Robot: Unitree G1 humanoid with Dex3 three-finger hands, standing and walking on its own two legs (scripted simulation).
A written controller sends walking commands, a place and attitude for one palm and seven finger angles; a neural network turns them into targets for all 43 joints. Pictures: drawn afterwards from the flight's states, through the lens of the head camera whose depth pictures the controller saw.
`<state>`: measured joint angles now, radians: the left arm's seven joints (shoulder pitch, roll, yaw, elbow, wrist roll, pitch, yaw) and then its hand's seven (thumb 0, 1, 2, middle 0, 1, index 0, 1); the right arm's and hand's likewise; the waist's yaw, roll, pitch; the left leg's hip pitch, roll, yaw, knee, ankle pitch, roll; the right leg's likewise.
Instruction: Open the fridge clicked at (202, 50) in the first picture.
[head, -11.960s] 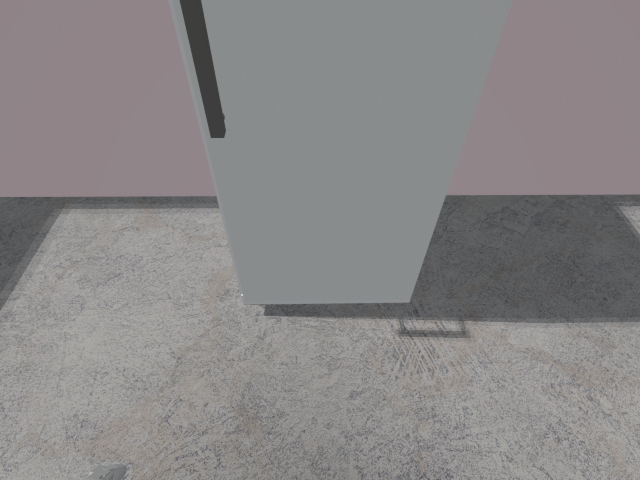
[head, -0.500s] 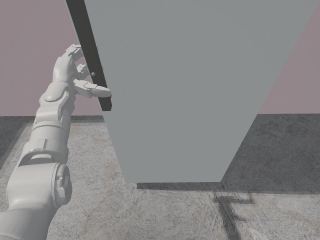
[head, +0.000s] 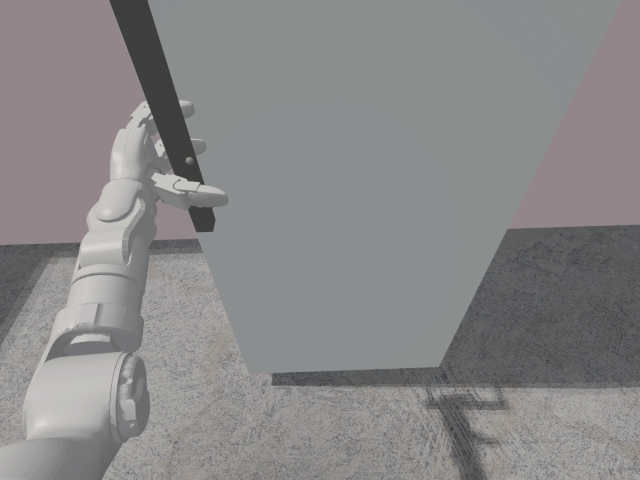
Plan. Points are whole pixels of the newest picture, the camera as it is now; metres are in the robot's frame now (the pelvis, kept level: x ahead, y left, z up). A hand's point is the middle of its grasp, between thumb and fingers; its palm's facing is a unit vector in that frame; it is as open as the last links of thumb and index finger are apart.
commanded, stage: slide the fingers in behind the handle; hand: left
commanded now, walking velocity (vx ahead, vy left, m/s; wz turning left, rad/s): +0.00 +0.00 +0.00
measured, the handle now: (176, 116) +0.51 +0.19 +0.22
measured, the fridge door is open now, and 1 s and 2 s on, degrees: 0 0 0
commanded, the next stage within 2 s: grip the handle and tug to test in 0.52 s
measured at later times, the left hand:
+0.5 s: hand (188, 161) +0.45 +0.16 +0.19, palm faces +0.05 -1.00 +0.00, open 14.4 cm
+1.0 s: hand (187, 160) +0.45 +0.17 +0.19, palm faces +0.05 -1.00 +0.01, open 10.9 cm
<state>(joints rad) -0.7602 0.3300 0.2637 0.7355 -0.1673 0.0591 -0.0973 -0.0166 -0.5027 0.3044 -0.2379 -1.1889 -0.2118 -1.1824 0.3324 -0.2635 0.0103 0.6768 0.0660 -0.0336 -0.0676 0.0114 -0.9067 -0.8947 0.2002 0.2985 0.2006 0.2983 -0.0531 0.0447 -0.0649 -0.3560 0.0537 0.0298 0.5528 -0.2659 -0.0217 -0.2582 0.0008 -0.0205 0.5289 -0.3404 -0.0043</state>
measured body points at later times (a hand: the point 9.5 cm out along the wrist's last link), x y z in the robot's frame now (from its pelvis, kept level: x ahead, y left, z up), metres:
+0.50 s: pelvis +0.01 +0.00 +0.00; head +0.02 -0.01 +0.45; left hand +0.44 +0.22 +0.19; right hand +0.14 -0.24 -0.11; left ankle +0.01 +0.13 -0.73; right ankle -0.05 -0.12 -0.73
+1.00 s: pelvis +0.00 +0.00 +0.00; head +0.01 -0.01 +0.45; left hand +0.44 +0.22 +0.19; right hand +0.10 -0.26 -0.11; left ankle +0.01 +0.13 -0.73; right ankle -0.05 -0.12 -0.73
